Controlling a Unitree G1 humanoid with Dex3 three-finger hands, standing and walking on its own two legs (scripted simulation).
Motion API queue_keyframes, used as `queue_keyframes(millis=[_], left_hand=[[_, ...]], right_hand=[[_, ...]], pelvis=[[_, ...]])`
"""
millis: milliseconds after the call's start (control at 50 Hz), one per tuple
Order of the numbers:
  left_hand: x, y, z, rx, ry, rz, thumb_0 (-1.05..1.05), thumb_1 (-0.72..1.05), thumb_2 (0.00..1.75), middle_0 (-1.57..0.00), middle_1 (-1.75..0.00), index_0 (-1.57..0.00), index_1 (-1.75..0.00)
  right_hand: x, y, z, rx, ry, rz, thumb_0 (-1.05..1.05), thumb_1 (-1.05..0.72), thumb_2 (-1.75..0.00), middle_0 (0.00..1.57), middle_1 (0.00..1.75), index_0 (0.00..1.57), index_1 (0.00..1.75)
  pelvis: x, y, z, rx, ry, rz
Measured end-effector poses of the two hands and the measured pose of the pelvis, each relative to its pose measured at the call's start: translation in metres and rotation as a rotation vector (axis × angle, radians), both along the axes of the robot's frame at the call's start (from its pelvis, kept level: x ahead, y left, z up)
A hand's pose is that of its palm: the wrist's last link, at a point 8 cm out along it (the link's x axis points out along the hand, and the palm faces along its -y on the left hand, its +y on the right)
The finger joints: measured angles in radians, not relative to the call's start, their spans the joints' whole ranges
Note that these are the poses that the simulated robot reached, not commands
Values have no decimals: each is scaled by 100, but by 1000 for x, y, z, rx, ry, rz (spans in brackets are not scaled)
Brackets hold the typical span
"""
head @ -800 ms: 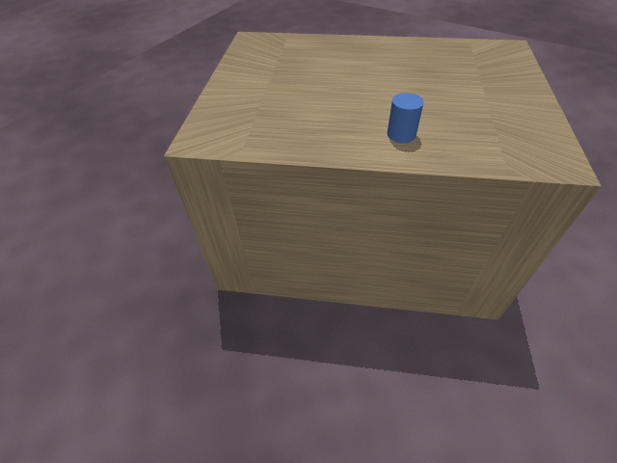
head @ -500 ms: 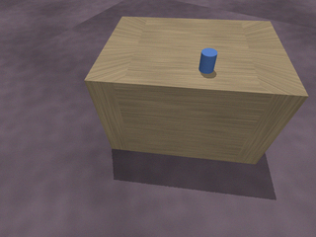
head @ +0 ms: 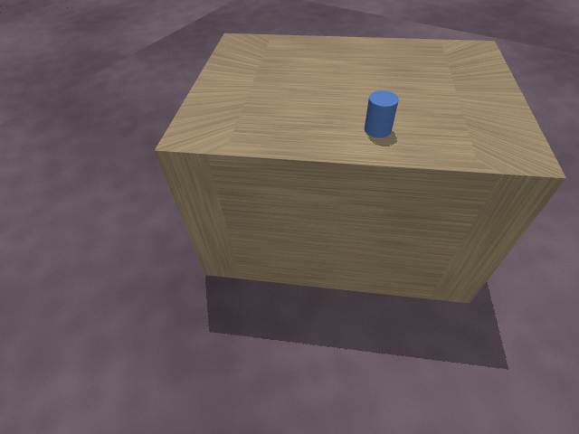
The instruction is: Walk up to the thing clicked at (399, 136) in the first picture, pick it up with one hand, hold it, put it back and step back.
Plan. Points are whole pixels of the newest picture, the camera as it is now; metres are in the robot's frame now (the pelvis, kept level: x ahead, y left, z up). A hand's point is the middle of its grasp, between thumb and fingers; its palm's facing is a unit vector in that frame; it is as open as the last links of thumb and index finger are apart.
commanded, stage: stand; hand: right
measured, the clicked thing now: (380, 114) +0.88 -0.23 -0.08
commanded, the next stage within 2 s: walk up in 0.32 s
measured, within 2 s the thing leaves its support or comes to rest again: neither
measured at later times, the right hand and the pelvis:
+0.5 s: hand out of the picture +0.08 -0.26 -0.15, palm faces -0.05 +0.93 -0.37, open 7.4 cm; pelvis +0.02 +0.02 +0.00, yaw -1 degrees
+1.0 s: hand out of the picture +0.15 -0.22 -0.17, palm faces +0.11 +0.93 -0.34, open 7.4 cm; pelvis +0.17 +0.05 -0.02, yaw -7 degrees
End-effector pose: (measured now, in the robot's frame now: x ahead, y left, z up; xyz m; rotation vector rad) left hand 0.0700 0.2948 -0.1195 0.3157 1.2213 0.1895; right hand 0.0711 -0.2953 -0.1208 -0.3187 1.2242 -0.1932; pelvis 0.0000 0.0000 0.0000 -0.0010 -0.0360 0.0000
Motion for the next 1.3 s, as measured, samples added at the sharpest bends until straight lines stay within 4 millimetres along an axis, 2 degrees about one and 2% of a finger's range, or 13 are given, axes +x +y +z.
queue_keyframes(millis=[380, 520, 600, 660, 740, 860, 960, 1020, 1080, 1180, 1300], left_hand=[[-6, 5, 2, -6, -18, -2, 1, 91, 90, -20, -30, -20, -30], [-25, 41, 4, 18, 17, 21, 1, 90, 90, -20, -30, -21, -30], [-21, 75, -7, 25, 78, 18, 1, 90, 90, -20, -30, -21, -30], [-1, 94, -18, 41, 111, -11, 1, 91, 90, -20, -30, -20, -30], [46, 101, -13, 33, 70, -62, 1, 91, 90, -20, -30, -20, -30], [123, 96, 3, 22, 1, -139, 1, 91, 90, -20, -30, -20, -30], [194, 79, 13, 39, -55, -202, 1, 91, 90, -20, -30, -20, -30], [238, 65, 13, 61, -115, -224, 1, 91, 90, -20, -30, -20, -30], [269, 52, 16, 61, -188, -222, 1, 91, 90, -20, -30, -20, -30], [291, 44, 24, 43, -200, -207, 1, 91, 90, -20, -30, -20, -30], [308, 62, 15, 31, -137, -207, 1, 90, 90, -20, -30, -21, -30]], right_hand=[[-5, -4, 1, 4, -9, 6, 1, -91, -90, 21, 30, 21, 30], [13, -6, 10, -41, -13, 29, 1, -91, -90, 21, 30, 20, 30], [30, 6, 15, -76, -43, 21, 1, -91, -90, 21, 30, 20, 30], [34, 17, 15, -100, -79, -15, 1, -91, -90, 21, 30, 20, 30], [28, 34, 21, -86, -54, -68, 1, -91, -90, 21, 30, 20, 30], [33, 46, 19, -48, -11, -108, 1, -90, -90, 21, 30, 21, 30], [54, 40, 3, -15, 11, -136, 1, -90, -90, 21, 30, 21, 30], [76, 31, -15, 1, 15, -147, 1, -90, -90, 21, 30, 21, 30], [106, 27, -24, 12, 21, -138, 1, -91, -90, 21, 30, 21, 30], [169, 27, -13, 20, -50, -107, 1, -91, -90, 21, 30, 20, 30], [230, 30, 2, -11, -103, -73, 1, -91, -90, 21, 30, 20, 30]], pelvis=[[1, 1, -2, -3, -1, -9], [19, 24, -5, -22, -3, -23], [39, 46, -14, -28, -7, -29], [55, 60, -22, -4, -12, -52], [77, 66, -15, -2, -17, -68], [117, 69, -7, 3, -15, -89], [156, 62, -13, 12, -12, -109], [183, 51, -24, 7, -16, -115], [203, 44, -27, -9, -27, -120], [236, 46, -18, -6, -25, -138], [277, 58, -17, -22, -11, -146]])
